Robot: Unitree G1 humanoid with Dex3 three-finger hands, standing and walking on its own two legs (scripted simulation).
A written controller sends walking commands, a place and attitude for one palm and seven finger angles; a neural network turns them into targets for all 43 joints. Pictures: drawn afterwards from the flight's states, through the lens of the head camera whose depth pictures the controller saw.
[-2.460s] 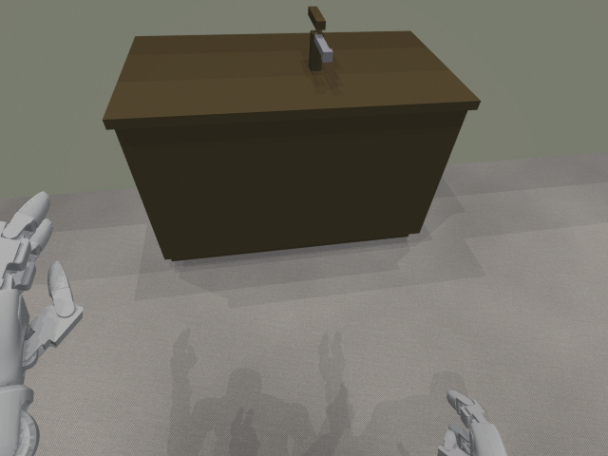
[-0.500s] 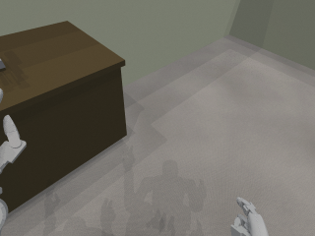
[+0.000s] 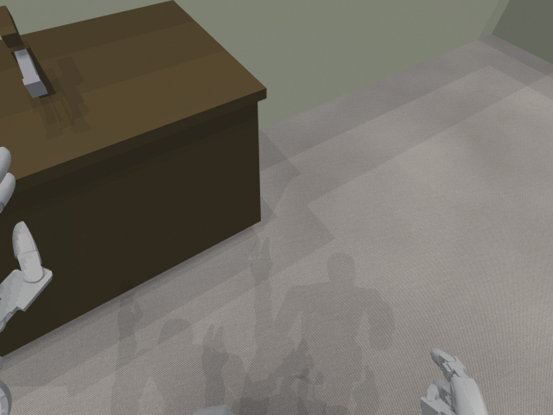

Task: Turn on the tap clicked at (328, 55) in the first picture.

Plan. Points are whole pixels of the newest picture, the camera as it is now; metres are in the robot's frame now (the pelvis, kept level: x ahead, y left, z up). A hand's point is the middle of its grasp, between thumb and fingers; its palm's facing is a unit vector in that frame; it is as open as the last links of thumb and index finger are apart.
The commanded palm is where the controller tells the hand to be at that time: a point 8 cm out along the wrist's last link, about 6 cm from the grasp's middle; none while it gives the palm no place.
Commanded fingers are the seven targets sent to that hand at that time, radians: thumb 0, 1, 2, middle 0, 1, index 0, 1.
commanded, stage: turn to face it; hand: left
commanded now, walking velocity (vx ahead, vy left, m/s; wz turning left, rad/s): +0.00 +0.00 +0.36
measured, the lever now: (35, 86) +0.65 +0.50 +0.07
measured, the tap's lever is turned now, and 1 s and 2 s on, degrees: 0 0 0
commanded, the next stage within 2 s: take the last steps up to it in 0.32 s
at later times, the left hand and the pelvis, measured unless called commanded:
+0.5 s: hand (7, 397) +0.12 +0.21 +0.18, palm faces +0.57 -0.74 -0.35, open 7.4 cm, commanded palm +0.06 +0.25 +0.19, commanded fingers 0.00 0.90 0.90 -0.20 -0.30 -0.20 -0.30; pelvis -0.04 -0.06 +0.01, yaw +10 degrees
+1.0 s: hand out of the picture +0.07 +0.23 +0.20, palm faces +0.62 -0.68 -0.39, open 7.4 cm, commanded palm +0.02 +0.25 +0.19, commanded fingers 0.00 0.90 0.90 -0.20 -0.30 -0.20 -0.30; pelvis -0.07 -0.06 +0.02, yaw +13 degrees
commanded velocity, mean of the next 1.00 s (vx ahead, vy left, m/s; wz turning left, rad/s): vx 0.18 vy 0.01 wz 0.13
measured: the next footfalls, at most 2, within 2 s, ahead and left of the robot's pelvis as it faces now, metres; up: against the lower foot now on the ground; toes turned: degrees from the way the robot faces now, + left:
right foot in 0.36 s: +0.04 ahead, -0.15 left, +0.00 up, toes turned +3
left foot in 0.68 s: -0.06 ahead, +0.08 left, +0.00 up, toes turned +20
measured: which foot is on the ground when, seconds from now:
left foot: down 0.00-0.36, up 0.38-0.66, down 0.68-1.00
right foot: down 0.00-0.00, up 0.02-0.34, down 0.36-0.70, up 0.72-1.00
